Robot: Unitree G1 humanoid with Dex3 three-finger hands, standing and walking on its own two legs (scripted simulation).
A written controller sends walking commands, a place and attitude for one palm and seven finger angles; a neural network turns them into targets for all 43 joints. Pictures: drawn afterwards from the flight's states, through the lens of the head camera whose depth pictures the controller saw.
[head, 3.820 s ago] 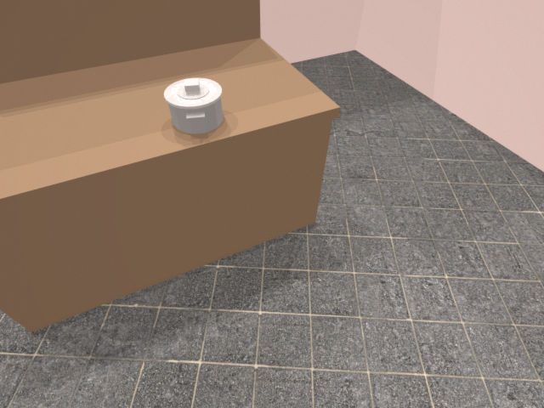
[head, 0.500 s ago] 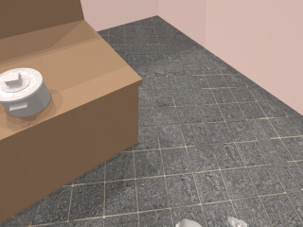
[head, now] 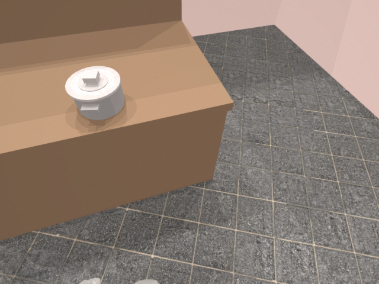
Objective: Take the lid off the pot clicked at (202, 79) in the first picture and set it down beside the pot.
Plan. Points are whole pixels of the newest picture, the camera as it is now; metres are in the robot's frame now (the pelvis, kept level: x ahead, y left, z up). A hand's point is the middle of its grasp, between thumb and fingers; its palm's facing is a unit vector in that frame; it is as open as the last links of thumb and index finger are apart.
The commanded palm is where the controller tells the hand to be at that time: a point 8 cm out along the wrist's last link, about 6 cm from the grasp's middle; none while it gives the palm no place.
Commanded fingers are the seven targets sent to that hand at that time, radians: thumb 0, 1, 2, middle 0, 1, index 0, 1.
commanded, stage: turn to face it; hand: left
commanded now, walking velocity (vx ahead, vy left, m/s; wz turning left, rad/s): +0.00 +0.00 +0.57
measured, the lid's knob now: (91, 76) +0.68 +0.35 +0.01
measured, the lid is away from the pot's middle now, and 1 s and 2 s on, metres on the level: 0.00 0.00 0.00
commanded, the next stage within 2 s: take the last steps up to it in 0.54 s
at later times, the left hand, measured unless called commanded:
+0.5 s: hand out of the picture +0.06 +0.20 -0.15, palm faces +0.24 -0.92 -0.31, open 7.4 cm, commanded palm none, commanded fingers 0.00 0.90 0.90 -0.20 -0.30 -0.20 -0.30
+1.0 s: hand out of the picture -0.02 +0.20 -0.17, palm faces +0.38 -0.91 -0.18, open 7.4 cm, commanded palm none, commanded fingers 0.00 0.90 0.90 -0.20 -0.30 -0.20 -0.30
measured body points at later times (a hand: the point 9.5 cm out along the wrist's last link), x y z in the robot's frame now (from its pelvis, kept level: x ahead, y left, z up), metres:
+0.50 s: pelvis +0.02 -0.02 +0.00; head +0.06 -0.04 +0.44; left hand +0.05 +0.25 -0.12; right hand +0.15 -0.25 -0.16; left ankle -0.03 +0.11 -0.70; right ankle +0.05 -0.12 -0.73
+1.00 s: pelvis +0.06 +0.01 +0.01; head +0.07 +0.04 +0.46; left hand -0.04 +0.24 -0.15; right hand +0.16 -0.20 -0.13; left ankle -0.04 +0.09 -0.73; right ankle +0.10 -0.11 -0.67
